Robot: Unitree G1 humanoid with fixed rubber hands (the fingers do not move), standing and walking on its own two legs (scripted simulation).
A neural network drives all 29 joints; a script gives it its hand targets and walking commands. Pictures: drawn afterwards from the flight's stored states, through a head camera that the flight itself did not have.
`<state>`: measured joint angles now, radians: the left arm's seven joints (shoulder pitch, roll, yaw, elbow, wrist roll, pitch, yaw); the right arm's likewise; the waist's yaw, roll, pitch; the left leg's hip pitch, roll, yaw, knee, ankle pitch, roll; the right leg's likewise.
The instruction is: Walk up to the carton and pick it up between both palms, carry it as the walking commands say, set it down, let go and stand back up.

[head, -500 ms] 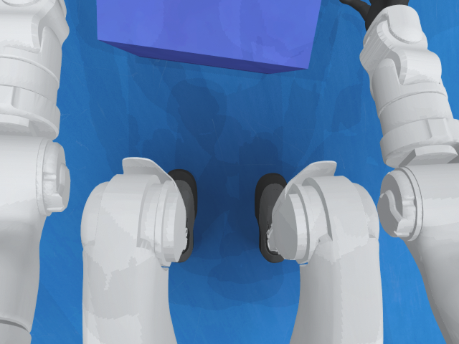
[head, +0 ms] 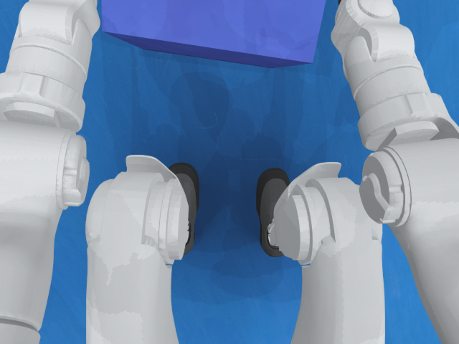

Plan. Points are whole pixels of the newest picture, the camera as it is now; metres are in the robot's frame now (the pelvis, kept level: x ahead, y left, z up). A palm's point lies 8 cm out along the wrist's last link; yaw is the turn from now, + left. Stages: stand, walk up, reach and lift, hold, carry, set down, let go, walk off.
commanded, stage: reach and lift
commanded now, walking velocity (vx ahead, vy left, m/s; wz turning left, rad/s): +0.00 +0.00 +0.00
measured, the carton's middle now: out of the picture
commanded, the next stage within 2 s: none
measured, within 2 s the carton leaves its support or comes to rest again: leaves its support in 0.80 s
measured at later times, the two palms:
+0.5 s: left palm out of the picture +0.54 +0.22 -0.20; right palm out of the picture +0.54 -0.11 -0.18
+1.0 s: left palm out of the picture +0.52 +0.22 -0.16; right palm out of the picture +0.54 -0.11 -0.14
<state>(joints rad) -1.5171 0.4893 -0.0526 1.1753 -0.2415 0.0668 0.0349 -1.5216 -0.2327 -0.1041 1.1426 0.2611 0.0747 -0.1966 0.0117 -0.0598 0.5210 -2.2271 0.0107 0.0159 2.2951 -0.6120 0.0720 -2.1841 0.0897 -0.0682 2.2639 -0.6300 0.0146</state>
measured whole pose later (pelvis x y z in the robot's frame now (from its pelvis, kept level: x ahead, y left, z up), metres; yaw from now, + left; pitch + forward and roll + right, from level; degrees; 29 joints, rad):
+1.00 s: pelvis -0.02 +0.00 +0.01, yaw +2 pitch +29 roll -3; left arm -1.52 0.47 -0.06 1.06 -0.25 0.24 0.08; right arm -1.46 -0.22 -0.20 0.97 0.25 0.21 -0.25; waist 0.00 -0.08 0.53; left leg -2.18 -0.02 0.02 2.23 -0.55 0.06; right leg -2.14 0.10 -0.04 2.22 -0.59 0.03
